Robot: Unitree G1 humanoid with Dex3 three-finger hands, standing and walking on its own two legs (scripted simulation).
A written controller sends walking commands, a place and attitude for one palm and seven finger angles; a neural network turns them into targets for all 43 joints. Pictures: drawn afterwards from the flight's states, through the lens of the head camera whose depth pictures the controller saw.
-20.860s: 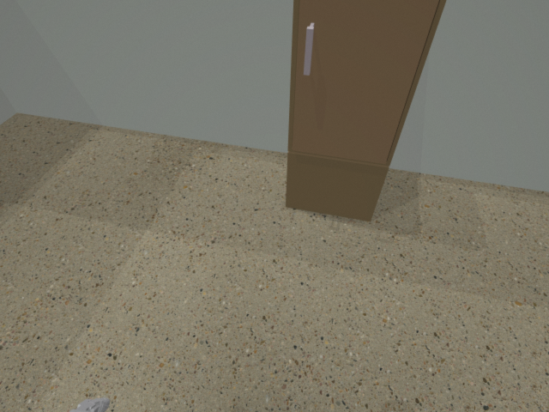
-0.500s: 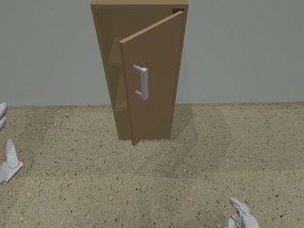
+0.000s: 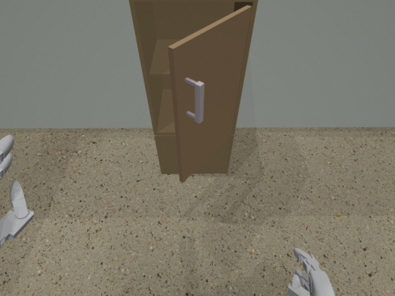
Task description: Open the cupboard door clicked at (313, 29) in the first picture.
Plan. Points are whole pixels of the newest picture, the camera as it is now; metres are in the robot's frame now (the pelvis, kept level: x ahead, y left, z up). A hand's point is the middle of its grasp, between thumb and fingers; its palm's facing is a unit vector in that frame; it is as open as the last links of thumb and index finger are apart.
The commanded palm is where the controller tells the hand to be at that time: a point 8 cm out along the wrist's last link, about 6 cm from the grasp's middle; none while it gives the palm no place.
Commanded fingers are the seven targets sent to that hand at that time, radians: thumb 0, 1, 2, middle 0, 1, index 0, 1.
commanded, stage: let the arm hang, fingers relaxed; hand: left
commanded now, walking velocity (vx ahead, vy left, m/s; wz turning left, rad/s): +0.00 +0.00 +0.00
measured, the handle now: (194, 101) +0.63 +0.05 +0.03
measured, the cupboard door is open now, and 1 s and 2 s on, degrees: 51 51 51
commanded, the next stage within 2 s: look to check the result in 1.10 s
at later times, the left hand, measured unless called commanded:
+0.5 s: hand out of the picture -0.05 +0.18 -0.18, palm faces +0.04 -0.97 -0.22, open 7.2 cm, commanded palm none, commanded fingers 0.00 0.90 0.90 -0.20 -0.30 -0.20 -0.30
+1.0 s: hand out of the picture +0.02 +0.17 -0.17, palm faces +0.06 -0.97 -0.22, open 7.3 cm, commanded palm none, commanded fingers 0.00 0.90 0.90 -0.20 -0.30 -0.20 -0.30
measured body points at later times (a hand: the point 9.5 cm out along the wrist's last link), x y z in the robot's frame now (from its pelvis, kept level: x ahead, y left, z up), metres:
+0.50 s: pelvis -0.02 -0.02 +0.00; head +0.01 -0.01 +0.45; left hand -0.05 +0.23 -0.16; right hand -0.05 -0.26 -0.16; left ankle +0.00 +0.11 -0.74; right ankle +0.03 -0.11 -0.74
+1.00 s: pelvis -0.01 -0.01 +0.00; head +0.00 -0.02 +0.45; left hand +0.02 +0.22 -0.15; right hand +0.00 -0.22 -0.17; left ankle +0.00 +0.11 -0.74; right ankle +0.03 -0.11 -0.74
